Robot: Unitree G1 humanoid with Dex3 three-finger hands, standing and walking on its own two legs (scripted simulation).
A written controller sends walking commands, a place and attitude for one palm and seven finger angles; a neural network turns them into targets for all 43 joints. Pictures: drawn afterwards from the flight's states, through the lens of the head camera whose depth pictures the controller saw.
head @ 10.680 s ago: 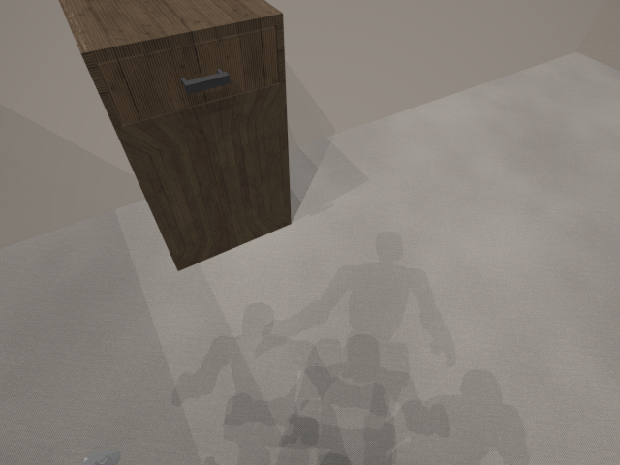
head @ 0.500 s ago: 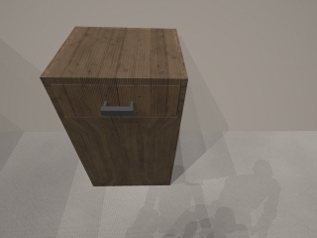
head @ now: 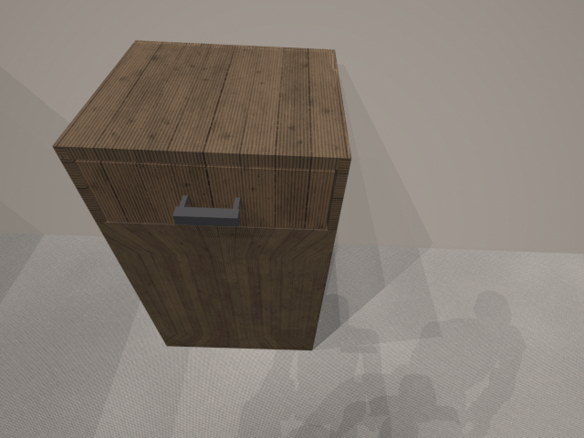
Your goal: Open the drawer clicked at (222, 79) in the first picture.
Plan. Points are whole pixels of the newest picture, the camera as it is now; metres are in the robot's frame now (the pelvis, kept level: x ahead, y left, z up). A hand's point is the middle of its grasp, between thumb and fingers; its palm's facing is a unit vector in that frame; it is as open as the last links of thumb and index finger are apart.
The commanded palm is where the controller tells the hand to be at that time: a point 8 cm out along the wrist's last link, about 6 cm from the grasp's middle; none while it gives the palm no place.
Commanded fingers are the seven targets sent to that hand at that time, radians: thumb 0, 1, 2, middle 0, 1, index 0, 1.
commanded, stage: come to a stop and stand still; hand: left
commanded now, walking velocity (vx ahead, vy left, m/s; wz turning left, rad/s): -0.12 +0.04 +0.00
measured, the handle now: (209, 208) +0.51 +0.19 -0.02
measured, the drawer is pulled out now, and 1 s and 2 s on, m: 0.00 0.00 0.00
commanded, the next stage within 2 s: look again from close up in 0.76 s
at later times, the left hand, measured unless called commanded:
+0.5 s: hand out of the picture +0.01 +0.21 -0.18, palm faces +0.02 -0.98 -0.21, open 7.3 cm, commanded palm none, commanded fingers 0.00 0.90 0.90 -0.20 -0.30 -0.20 -0.30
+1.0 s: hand out of the picture -0.03 +0.18 -0.16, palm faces +0.04 -0.98 -0.21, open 7.4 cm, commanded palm none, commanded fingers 0.00 0.90 0.90 -0.20 -0.30 -0.20 -0.30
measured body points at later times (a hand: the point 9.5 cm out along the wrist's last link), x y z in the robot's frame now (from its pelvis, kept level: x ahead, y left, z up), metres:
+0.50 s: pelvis -0.02 +0.02 +0.00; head -0.03 +0.03 +0.45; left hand +0.01 +0.26 -0.16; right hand +0.02 -0.21 -0.15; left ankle +0.00 +0.10 -0.73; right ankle +0.01 -0.13 -0.73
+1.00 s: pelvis +0.00 +0.01 +0.01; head +0.01 -0.02 +0.46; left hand -0.03 +0.23 -0.14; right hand +0.01 -0.21 -0.16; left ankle +0.00 +0.10 -0.73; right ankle +0.02 -0.12 -0.73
